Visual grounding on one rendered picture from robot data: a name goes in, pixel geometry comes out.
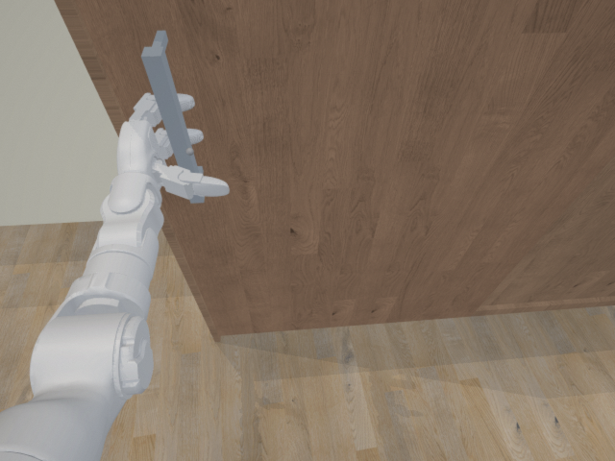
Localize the handle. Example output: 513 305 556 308
141 31 205 204

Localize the left robot hand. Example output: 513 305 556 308
117 92 230 200

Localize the left robot forearm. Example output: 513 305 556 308
30 172 164 394

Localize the wardrobe door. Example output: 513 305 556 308
75 0 615 336
481 156 615 306

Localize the robot left upper arm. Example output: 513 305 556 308
0 312 154 461

